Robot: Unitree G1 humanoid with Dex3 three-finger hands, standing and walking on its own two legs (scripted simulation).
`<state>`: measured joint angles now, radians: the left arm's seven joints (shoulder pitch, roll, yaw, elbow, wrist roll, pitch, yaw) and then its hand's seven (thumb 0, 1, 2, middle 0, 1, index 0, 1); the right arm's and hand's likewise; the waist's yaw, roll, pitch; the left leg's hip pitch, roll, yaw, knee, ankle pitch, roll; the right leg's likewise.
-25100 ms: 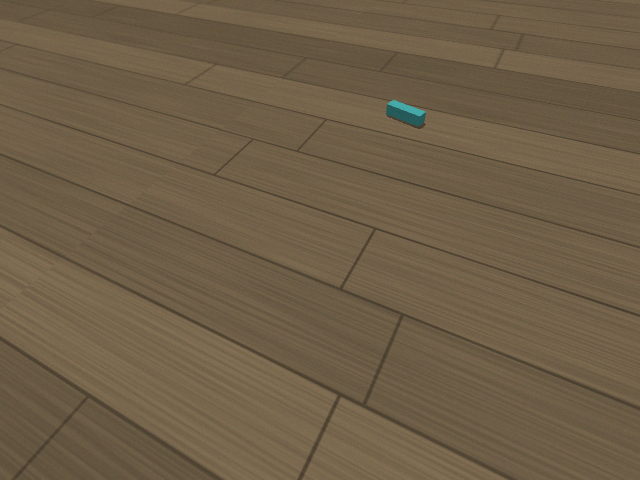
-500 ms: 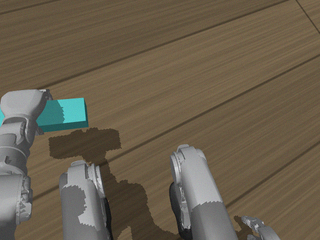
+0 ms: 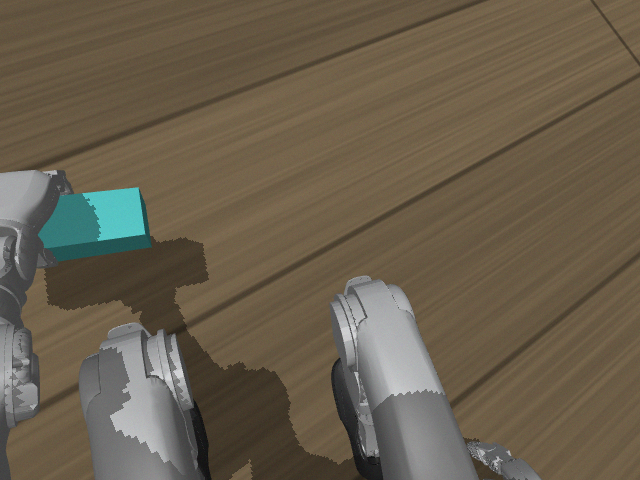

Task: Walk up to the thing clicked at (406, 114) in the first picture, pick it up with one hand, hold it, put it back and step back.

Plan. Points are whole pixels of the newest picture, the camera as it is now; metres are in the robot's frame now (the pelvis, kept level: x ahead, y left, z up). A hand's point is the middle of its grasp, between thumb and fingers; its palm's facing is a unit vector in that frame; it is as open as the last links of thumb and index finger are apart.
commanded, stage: lower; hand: left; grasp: from above
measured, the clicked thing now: (53, 230) +0.47 +0.28 -0.19
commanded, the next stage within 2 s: rest in 0.38 s
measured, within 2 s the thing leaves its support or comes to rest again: rests again in 1.36 s
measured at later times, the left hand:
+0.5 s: hand (55, 241) +0.46 +0.29 -0.21, palm faces -0.46 -0.05 -0.89, open 9.7 cm
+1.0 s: hand (68, 244) +0.46 +0.28 -0.25, palm faces -0.46 -0.07 -0.88, open 9.7 cm
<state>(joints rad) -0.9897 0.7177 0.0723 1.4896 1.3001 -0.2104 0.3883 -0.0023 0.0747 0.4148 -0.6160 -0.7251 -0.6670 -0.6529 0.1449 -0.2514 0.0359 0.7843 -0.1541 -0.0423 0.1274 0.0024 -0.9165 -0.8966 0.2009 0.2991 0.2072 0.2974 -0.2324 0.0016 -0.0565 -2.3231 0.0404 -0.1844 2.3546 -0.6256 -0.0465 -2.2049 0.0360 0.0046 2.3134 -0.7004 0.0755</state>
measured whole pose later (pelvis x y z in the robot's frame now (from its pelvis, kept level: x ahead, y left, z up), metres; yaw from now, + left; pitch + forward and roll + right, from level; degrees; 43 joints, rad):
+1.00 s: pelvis +0.01 +0.00 -0.04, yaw -4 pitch +30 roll -10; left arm -0.97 0.86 0.15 1.62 1.33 -0.26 0.53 0.00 0.02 0.48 -0.67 -0.65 -0.73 -0.57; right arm 0.08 -0.29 0.14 0.76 -0.26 -0.10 0.18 0.00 -0.92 -0.89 0.20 0.30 0.21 0.30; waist -0.31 -0.07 0.07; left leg -2.39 0.03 -0.28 2.52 -0.67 -0.08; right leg -2.26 0.07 -0.05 2.44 -0.71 0.09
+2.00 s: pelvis +0.01 +0.01 -0.05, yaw -7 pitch +26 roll -13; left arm -0.99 0.95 0.14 1.75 1.32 -0.26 0.62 -0.01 0.05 0.43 -0.74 -0.50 -0.76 -0.48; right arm 0.06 -0.32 0.24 0.73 -0.31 -0.19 0.25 0.00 -0.91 -0.90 0.20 0.30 0.21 0.30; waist -0.34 -0.11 0.13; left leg -2.36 0.04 -0.32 2.57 -0.69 -0.06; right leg -2.22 0.10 -0.08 2.43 -0.71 0.09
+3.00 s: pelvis +0.01 +0.01 -0.04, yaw -8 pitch +26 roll -14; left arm -0.96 0.92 0.17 1.63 1.31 -0.22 0.64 0.00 -0.50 1.00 -0.08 -1.03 -0.08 -1.02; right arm 0.08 -0.32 0.22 0.73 -0.30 -0.22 0.28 0.00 -0.90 -0.89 0.20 0.30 0.21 0.30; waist -0.33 -0.11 0.12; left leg -2.37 0.04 -0.33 2.58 -0.70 -0.05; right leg -2.21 0.09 -0.09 2.42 -0.71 0.08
